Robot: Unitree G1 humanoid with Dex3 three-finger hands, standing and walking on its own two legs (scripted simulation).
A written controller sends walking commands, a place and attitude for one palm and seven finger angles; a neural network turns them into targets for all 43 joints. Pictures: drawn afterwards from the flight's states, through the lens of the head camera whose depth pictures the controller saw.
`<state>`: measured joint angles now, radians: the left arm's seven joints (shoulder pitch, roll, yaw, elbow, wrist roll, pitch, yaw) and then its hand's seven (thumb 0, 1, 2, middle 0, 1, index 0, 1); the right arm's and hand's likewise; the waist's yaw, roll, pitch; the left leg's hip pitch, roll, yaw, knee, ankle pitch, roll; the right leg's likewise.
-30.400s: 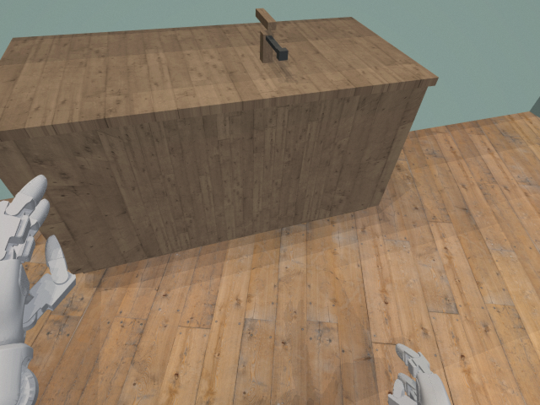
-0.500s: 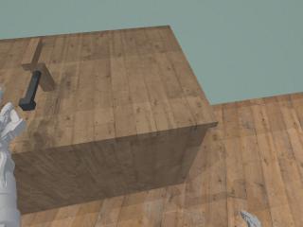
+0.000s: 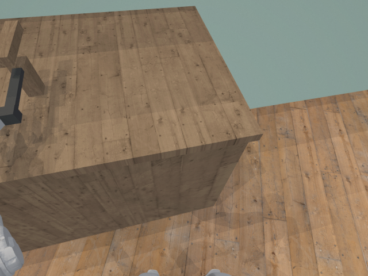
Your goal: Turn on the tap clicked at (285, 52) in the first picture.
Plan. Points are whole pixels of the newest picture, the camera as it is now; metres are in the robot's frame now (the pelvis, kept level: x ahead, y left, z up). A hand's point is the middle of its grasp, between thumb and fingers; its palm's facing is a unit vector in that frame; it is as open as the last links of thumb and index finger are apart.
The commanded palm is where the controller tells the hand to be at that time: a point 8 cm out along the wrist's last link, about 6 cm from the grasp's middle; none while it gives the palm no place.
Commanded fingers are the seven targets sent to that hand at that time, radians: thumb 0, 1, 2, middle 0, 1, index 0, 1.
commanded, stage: reach beside the lever's end, fingers flat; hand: left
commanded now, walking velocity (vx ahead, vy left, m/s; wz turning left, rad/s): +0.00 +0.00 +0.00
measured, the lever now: (10, 115) +0.40 +0.36 +0.10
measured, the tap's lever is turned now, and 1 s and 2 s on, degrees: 2 9 31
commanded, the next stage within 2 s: push the lever round in 0.30 s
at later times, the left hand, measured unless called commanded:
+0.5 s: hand (0, 123) +0.38 +0.37 +0.10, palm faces +0.48 -0.88 -0.09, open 7.8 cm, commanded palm +0.34 +0.40 +0.10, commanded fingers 0.00 0.90 0.90 -0.15 -0.15 -0.15 -0.15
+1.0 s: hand (16, 128) +0.37 +0.34 +0.11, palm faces +0.49 -0.87 -0.09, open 7.8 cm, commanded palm +0.33 +0.37 +0.10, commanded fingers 0.00 0.90 0.90 -0.15 -0.15 -0.15 -0.15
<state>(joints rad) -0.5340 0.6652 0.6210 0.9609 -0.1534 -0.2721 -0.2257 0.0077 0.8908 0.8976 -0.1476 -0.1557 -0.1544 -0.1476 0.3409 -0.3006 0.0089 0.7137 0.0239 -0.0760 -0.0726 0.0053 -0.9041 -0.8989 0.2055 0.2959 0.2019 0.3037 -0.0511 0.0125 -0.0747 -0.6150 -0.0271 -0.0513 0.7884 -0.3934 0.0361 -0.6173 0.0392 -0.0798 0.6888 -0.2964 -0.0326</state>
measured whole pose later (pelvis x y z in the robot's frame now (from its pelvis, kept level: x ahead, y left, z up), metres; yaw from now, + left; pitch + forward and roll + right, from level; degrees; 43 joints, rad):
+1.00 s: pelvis +0.01 -0.01 +0.01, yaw +0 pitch +10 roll -2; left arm -0.33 0.48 0.56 0.68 -0.17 -0.21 -0.08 0.02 0.91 0.90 -0.15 -0.15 -0.16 -0.15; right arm 0.32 -0.26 0.00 0.69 0.03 -0.04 -0.06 0.00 -0.90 -0.90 0.20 0.30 0.20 0.30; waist -0.02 0.03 -0.09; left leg -0.50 -0.02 -0.04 0.72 -0.39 0.03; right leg -0.52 0.05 -0.06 0.64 -0.30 -0.04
